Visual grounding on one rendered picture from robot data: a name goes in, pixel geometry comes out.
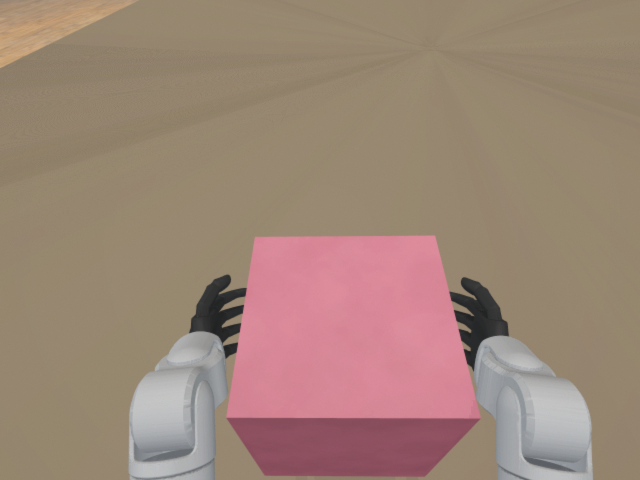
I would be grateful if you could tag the robot right forearm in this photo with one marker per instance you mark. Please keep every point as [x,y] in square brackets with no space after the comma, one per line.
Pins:
[543,425]

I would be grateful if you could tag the robot left hand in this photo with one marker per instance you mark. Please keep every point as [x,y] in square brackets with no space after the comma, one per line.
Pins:
[209,319]

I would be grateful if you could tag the carton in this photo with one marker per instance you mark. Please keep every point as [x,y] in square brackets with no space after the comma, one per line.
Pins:
[349,359]

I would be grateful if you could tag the robot right hand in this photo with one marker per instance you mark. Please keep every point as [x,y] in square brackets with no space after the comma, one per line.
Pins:
[486,322]

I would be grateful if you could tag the robot left forearm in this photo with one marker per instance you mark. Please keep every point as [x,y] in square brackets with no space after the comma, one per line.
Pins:
[172,413]

